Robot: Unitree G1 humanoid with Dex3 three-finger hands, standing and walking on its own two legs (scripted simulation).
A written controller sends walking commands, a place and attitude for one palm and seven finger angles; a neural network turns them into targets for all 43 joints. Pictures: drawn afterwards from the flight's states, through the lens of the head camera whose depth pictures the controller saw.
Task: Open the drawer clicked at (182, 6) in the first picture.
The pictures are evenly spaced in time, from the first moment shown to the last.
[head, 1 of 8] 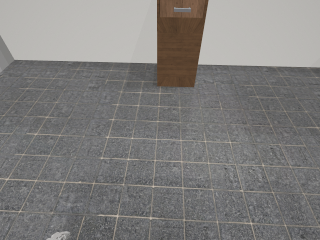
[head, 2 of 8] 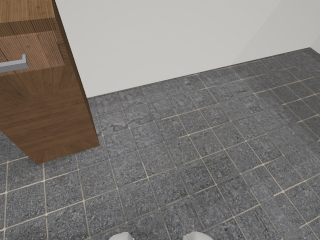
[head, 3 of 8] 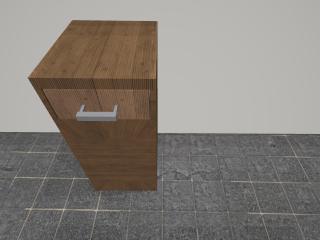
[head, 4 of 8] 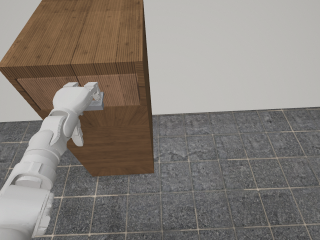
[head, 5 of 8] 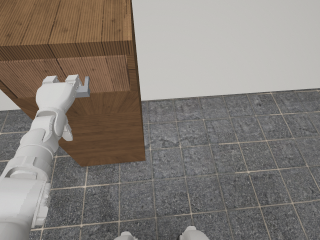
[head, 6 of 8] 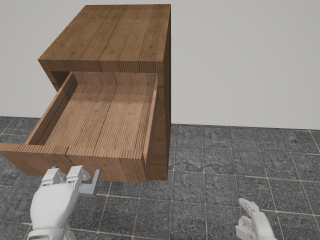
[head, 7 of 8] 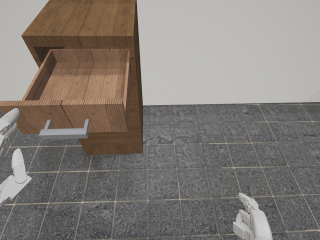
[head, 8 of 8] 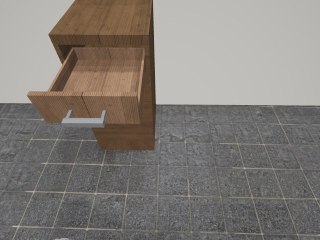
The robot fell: no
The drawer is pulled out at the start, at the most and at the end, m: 0.00 0.30 0.30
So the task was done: yes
